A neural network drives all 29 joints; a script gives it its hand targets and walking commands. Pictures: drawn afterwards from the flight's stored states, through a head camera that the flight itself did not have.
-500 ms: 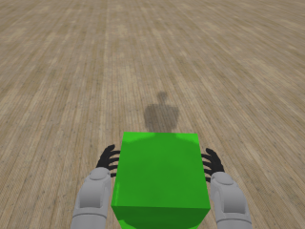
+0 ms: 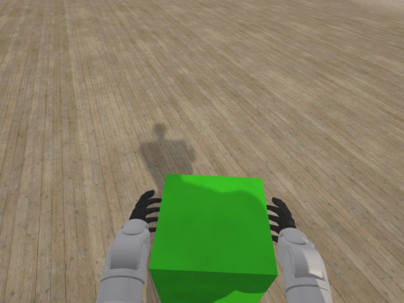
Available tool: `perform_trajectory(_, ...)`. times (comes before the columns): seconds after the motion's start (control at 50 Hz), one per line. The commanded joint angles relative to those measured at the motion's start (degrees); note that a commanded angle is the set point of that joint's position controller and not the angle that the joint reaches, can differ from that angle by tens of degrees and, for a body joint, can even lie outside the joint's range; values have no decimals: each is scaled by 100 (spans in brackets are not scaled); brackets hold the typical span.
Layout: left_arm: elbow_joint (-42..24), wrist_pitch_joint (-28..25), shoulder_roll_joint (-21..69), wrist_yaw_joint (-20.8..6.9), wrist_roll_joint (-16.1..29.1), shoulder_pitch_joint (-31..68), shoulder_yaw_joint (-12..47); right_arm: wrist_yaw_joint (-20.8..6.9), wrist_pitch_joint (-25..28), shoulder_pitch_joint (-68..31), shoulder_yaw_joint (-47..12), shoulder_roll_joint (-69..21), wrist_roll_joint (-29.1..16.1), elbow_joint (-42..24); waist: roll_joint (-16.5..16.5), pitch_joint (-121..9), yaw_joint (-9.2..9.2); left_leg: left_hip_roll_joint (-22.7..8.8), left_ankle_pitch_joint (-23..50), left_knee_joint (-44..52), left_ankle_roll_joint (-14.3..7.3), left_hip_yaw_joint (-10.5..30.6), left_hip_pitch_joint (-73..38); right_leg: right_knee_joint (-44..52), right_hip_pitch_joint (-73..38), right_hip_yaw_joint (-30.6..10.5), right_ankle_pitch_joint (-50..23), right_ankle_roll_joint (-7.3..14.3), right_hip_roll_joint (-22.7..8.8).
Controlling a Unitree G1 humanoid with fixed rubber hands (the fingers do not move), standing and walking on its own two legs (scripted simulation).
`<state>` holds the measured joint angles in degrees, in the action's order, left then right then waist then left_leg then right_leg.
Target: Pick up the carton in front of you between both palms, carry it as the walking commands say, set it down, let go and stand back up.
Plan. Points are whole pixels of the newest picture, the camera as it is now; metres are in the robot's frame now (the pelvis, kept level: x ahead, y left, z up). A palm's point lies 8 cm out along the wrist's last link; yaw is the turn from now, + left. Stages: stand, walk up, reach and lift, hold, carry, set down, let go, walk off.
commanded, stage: hold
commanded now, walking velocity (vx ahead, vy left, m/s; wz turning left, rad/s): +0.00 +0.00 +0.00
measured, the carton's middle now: (210, 244) +0.29 -0.01 -0.05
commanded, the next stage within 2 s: set down in 0.18 s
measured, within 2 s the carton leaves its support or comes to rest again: neither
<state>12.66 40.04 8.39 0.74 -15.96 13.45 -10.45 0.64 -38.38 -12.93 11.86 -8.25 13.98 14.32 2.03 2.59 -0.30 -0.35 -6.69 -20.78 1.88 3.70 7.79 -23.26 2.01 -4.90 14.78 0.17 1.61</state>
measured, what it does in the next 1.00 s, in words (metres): lowers itself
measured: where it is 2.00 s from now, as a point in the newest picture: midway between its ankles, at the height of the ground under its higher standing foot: outside the picture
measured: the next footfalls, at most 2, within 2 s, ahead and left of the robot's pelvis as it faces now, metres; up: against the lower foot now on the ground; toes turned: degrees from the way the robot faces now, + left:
none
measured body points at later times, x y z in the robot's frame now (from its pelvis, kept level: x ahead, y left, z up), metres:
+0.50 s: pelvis -0.01 +0.04 -0.01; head -0.01 +0.06 +0.44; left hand +0.33 +0.19 +0.00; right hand +0.33 -0.11 +0.01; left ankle +0.06 +0.14 -0.74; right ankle -0.01 -0.12 -0.74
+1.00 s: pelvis -0.04 +0.00 -0.11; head +0.18 +0.02 +0.28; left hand +0.35 +0.21 -0.20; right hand +0.40 -0.09 -0.20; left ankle +0.06 +0.14 -0.74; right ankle -0.01 -0.12 -0.74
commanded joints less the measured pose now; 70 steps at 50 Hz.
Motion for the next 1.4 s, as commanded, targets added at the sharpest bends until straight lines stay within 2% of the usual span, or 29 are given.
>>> perform_trajectory(0.0, -148, -205, 5375, -1373, 1343, 2361, 3003, -1520, 183, -2899, -3167, -5297, -1371, -118, -107, -1235, 204, 645, 298, 56, -164, -154, -1472, 729, 1134, -38, -580, -40, 260)
perform_trajectory(0.12, -120, -147, 5541, -1515, 1481, 2754, 3137, -1588, 222, -2917, -2790, -5389, -1182, 125, -312, -1365, -2, 472, -21, 170, -63, -79, -1740, 746, 1339, 26, -74, 115, 362)
perform_trajectory(0.2, 2, -127, 5656, -1568, 1516, 2986, 3095, -1649, 277, -3140, -2614, -5376, -1097, 256, -384, -1387, -49, 386, -296, 230, -4, 29, -1791, 697, 1430, 47, 133, 181, 394)
perform_trajectory(0.24, 217, -128, 5755, -1554, 1480, 3190, 2923, -1721, 335, -3432, -2435, -5255, -993, 454, -429, -1311, -35, 339, -674, 240, 26, 127, -1761, 610, 1572, 47, 355, 223, 393)
perform_trajectory(0.34, 1295, -282, 5723, -1462, 1069, 3756, 1879, -1877, 613, -4352, -1667, -4927, -524, 1409, -438, -1048, 150, 268, -1580, 190, 13, 331, -1477, 201, 2001, 33, 780, 269, 382)
perform_trajectory(0.4, 1838, -471, 5278, -1279, 626, 4032, 1058, -1775, 841, -4666, -980, -4671, -73, 2061, -376, -875, 276, 272, -1669, -7, -11, 357, -1243, -92, 2376, 39, 852, 283, 393)
perform_trajectory(0.48, 2109, -861, 4474, -1011, 74, 4168, 155, -1487, 1190, -4649, -125, -4092, 506, 2628, -288, -727, 379, 370, -1241, -493, -59, 220, -579, -524, 3021, 70, 732, 280, 450)
perform_trajectory(0.54, 2107, -1305, 3953, -920, -183, 4005, -124, -1305, 1564, -4415, 165, -3724, 697, 2748, -222, -1066, 385, 474, -393, -961, -64, 6, -94, -785, 3499, 105, 384, 219, 523)
perform_trajectory(0.62, 2015, -2161, 3879, -961, -139, 4023, 210, -1158, 2338, -4348, -194, -3853, 515, 2666, -175, -1977, 406, 585, 674, -1695, -21, -164, 497, -1214, 4136, 203, -15, 118, 638)
perform_trajectory(0.68, 2054, -2766, 4227, -1031, 38, 4378, 707, -1068, 2891, -4717, -831, -4214, 211, 2581, -109, -3029, 394, 636, 1199, -2333, -14, -187, 837, -1666, 4708, 284, -249, 18, 733)
perform_trajectory(0.72, 1979, -3048, 4492, -1081, 231, 4610, 1118, -999, 3147, -4952, -1432, -4532, -59, 2436, -52, -4080, 482, 659, 1647, -2800, -35, -225, 1029, -2036, 4888, 287, -616, -77, 789)
perform_trajectory(0.8, 1552, -3237, 4682, -1234, 591, 4874, 1855, -846, 3314, -5220, -2460, -5085, -551, 1883, 53, -6085, 689, 711, 2396, -3577, -51, -399, 1522, -2784, 5040, 281, -1551, -282, 844)
perform_trajectory(0.86, 1434, -3126, 4636, -1345, 751, 4867, 2020, -770, 3176, -5271, -2819, -5220, -746, 1701, 127, -6558, 824, 761, 2153, -3935, -22, -508, 2173, -3145, 5293, 275, -1543, -371, 838)
perform_trajectory(0.94, 1600, -2829, 4562, -1520, 746, 5030, 1821, -818, 2861, -5476, -2705, -5291, -734, 1919, 254, -6112, 936, 787, 1064, -4180, 2, -622, 3414, -3416, 5768, 282, -766, -397, 811)
perform_trajectory(1.0, 1879, -2623, 4508, -1608, 656, 5191, 1527, -867, 2676, -5670, -2382, -5218, -636, 2241, 287, -5744, 950, 779, 604, -4373, -15, -647, 4112, -3612, 6281, 317, -325, -375, 815)
perform_trajectory(1.08, 2183, -2509, 4454, -1605, 585, 5430, 1192, -872, 2606, -5967, -1993, -5022, -517, 2606, 280, -5692, 927, 777, 473, -4692, -2, -655, 4682, -3971, 6910, 385, -119, -329, 849)
perform_trajectory(1.18, 2326, -2547, 4384, -1444, 587, 5774, 971, -814, 2698, -6374, -1695, -4735, -479, 2893, 215, -5991, 937, 794, 524, -5136, 73, -658, 5107, -4528, 7635, 498, 48, -263, 963)
perform_trajectory(1.38, 2093, -2597, 4210, -1056, 805, 6741, 1009, -733, 2797, -7392, -1779, -4300, -792, 3108, 134, -6772, 1132, 825, 375, -6024, 240, -749, 5372, -5618, 8779, 730, 598, -190, 1180)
